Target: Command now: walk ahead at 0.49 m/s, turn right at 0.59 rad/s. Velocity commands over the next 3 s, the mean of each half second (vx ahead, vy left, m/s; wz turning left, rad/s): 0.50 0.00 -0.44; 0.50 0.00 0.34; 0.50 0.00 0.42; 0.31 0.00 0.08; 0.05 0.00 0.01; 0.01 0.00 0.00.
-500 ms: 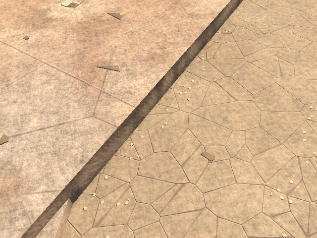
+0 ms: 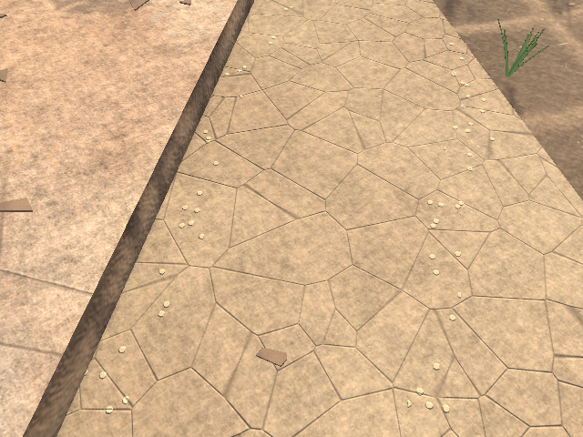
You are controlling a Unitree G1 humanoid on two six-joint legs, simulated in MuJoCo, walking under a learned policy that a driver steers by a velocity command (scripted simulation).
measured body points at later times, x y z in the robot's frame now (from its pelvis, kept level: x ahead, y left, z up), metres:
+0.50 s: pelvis +0.27 -0.09 +0.00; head +0.30 -0.11 +0.44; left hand +0.45 +0.14 -0.10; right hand +0.31 -0.38 -0.13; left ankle +0.24 +0.09 -0.64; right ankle +0.29 -0.18 -0.74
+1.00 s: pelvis +0.56 -0.08 -0.02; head +0.61 -0.07 +0.43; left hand +0.64 +0.20 -0.14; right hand +0.73 -0.34 -0.12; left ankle +0.64 -0.01 -0.74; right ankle +0.38 -0.21 -0.63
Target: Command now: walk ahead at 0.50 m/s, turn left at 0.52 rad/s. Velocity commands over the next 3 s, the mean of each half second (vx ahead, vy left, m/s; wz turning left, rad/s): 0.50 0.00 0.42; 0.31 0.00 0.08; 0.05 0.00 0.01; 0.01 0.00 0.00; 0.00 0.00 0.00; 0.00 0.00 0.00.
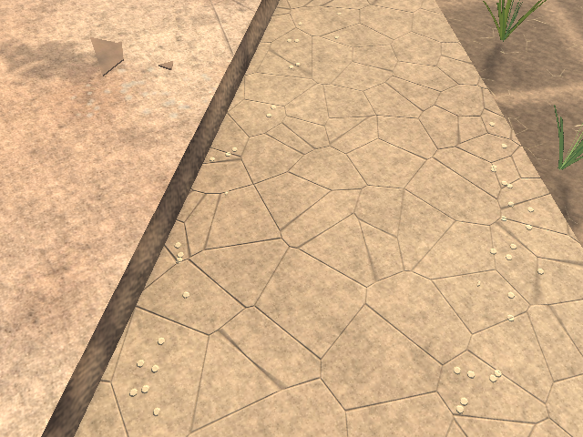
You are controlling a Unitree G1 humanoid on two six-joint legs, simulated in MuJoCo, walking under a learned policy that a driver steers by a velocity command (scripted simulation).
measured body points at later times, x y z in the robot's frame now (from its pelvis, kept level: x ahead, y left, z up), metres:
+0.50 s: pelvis +0.29 -0.03 +0.01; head +0.31 -0.03 +0.46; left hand +0.40 +0.26 -0.07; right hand +0.43 -0.28 -0.11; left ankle +0.14 +0.06 -0.63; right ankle +0.37 -0.12 -0.72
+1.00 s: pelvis +0.48 +0.05 +0.01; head +0.51 +0.07 +0.46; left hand +0.49 +0.34 -0.12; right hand +0.72 -0.14 -0.08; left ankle +0.55 +0.16 -0.72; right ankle +0.45 -0.11 -0.66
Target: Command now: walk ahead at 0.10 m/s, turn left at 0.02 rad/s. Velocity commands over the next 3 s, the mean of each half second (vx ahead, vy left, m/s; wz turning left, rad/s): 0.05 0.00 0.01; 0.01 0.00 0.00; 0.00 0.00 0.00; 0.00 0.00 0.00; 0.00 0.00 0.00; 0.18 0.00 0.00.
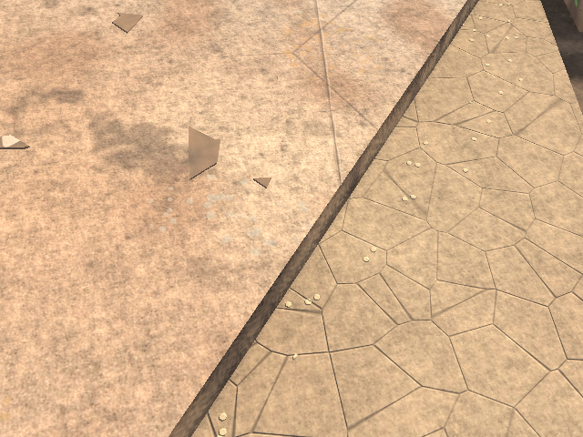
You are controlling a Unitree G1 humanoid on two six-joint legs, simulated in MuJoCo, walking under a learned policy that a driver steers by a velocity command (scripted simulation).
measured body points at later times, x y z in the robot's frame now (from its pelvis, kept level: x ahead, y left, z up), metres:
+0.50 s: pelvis +0.06 -0.03 +0.00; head +0.07 -0.03 +0.45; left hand +0.13 +0.23 -0.13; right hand +0.16 -0.28 -0.13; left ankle +0.09 +0.10 -0.73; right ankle +0.04 -0.16 -0.73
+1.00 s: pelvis +0.07 -0.03 +0.00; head +0.08 -0.03 +0.45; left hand +0.10 +0.22 -0.15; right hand +0.14 -0.29 -0.14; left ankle +0.09 +0.10 -0.73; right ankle +0.04 -0.16 -0.73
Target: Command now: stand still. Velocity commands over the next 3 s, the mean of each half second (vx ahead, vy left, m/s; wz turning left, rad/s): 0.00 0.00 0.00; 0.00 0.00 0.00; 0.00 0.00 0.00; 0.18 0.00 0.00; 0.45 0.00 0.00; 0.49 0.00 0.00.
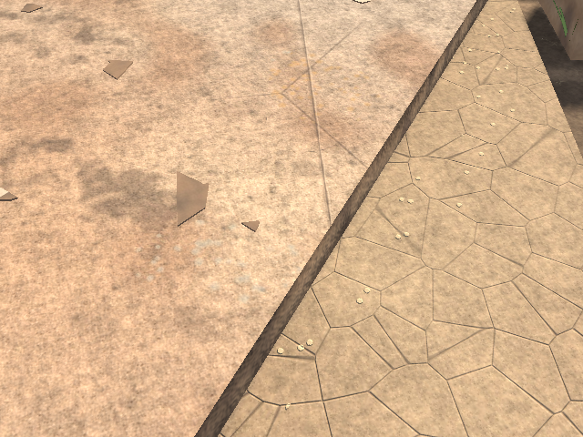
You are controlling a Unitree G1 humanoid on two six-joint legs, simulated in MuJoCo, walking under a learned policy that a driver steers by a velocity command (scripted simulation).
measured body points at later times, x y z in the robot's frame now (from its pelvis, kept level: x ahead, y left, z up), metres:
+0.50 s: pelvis +0.00 +0.00 +0.00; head +0.01 +0.00 +0.45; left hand -0.01 +0.24 -0.16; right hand +0.03 -0.25 -0.15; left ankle +0.03 +0.13 -0.74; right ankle -0.03 -0.13 -0.74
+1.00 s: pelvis +0.00 +0.00 +0.00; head +0.02 +0.00 +0.45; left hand -0.02 +0.23 -0.16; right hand +0.02 -0.24 -0.16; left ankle +0.03 +0.13 -0.74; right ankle -0.03 -0.13 -0.74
